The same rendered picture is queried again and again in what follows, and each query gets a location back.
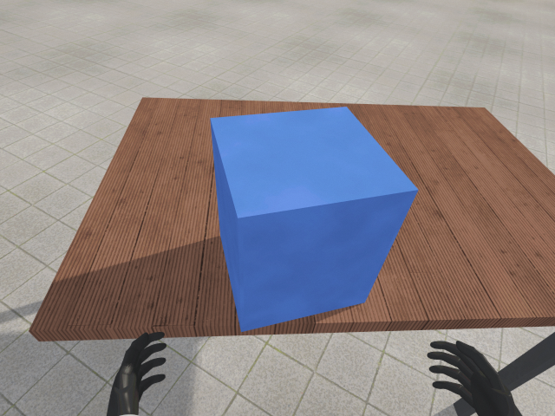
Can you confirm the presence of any left robot hand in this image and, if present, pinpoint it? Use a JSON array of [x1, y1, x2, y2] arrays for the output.
[[107, 332, 167, 416]]

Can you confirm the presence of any table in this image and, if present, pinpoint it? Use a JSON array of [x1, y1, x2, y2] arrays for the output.
[[29, 97, 555, 416]]

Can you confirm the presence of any carton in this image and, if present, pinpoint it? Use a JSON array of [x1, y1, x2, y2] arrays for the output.
[[210, 107, 418, 332]]

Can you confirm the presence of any right robot hand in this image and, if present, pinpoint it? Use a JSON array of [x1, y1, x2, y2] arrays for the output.
[[427, 341, 522, 416]]

